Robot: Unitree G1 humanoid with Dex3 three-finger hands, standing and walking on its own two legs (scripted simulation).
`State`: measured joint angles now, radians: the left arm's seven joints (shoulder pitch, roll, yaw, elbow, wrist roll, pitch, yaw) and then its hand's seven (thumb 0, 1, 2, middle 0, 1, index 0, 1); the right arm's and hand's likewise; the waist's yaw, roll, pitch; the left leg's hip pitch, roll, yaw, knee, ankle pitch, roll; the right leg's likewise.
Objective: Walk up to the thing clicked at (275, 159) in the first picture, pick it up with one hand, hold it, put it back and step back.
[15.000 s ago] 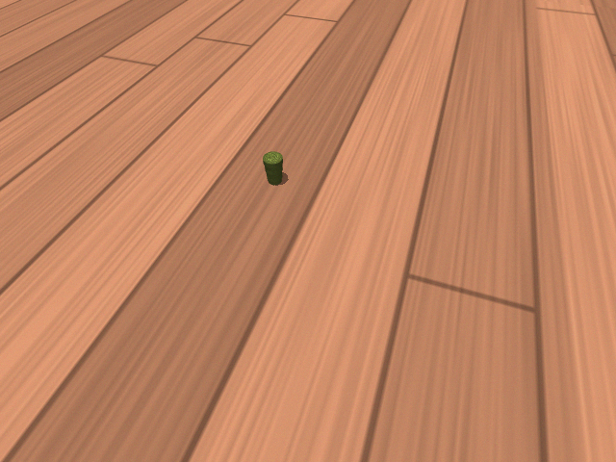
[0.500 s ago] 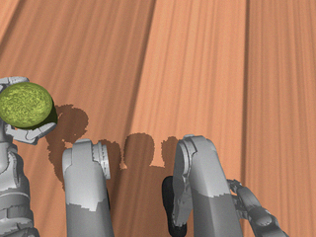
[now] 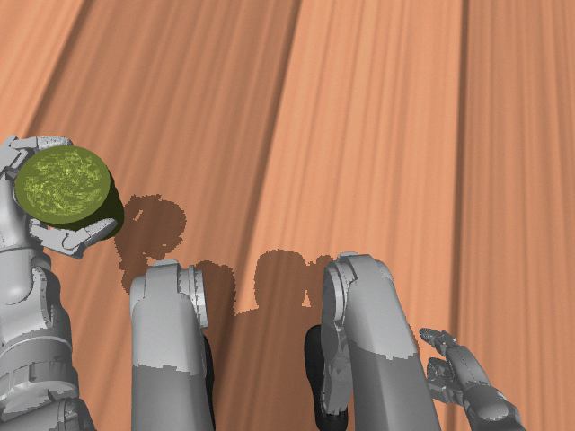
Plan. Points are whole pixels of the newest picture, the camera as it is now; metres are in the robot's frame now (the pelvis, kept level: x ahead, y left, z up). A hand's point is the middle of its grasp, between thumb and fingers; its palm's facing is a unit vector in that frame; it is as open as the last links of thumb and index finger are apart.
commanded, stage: settle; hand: left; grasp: from the side
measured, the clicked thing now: (84, 203) +0.40 +0.27 -0.08
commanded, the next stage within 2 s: lift in 0.28 s
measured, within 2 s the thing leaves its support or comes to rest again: neither
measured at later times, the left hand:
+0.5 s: hand (58, 188) +0.40 +0.28 -0.03, palm faces +0.27 -0.96 -0.05, open 11.8 cm
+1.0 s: hand (9, 169) +0.38 +0.27 +0.08, palm faces +0.24 -0.97 -0.05, open 11.8 cm
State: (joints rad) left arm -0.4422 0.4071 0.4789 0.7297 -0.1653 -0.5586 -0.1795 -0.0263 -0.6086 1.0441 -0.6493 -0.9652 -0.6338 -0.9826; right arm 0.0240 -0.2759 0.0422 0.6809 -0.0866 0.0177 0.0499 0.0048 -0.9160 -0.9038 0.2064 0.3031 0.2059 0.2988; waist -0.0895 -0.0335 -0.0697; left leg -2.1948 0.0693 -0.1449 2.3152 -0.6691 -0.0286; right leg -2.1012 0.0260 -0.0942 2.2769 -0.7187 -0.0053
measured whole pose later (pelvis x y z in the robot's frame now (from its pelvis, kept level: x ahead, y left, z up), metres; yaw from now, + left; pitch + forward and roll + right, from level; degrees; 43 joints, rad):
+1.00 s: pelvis +0.01 +0.00 +0.09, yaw +3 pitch +33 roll -5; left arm -0.32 0.34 0.39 0.48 -0.20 -0.40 -0.17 -0.03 -0.61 1.05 -0.65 -0.97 -0.63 -0.98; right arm 0.08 -0.25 0.01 0.64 -0.01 -0.02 0.00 0.01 -0.93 -0.90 0.21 0.30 0.21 0.30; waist -0.05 0.01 -0.16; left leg -1.96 0.07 -0.09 2.02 -0.64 -0.01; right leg -1.87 0.01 -0.06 2.00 -0.70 0.00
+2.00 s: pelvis +0.07 +0.01 +0.32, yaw +7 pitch +16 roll -3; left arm -0.08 0.23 0.16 0.33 -0.17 -0.30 -0.01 -0.03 -0.61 1.05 -0.65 -0.96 -0.64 -0.98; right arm 0.21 -0.20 0.02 0.65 0.00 -0.06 -0.05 0.01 -0.93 -0.90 0.21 0.30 0.21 0.30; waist -0.04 0.02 -0.09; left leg -0.95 0.05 -0.03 1.17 -0.50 -0.01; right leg -0.87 0.00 -0.05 1.12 -0.53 0.01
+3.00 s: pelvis +0.08 +0.01 +0.37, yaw +7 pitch +8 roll -1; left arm -0.09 0.19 0.14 0.40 -0.15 -0.32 0.00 -0.03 -0.60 1.04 -0.65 -0.96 -0.63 -0.98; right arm 0.21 -0.20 0.01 0.67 -0.01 -0.04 -0.05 0.01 -0.93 -0.90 0.21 0.30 0.20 0.30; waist -0.04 0.01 -0.02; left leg -0.63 0.05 -0.01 0.90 -0.41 -0.02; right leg -0.56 0.00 -0.04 0.87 -0.44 0.00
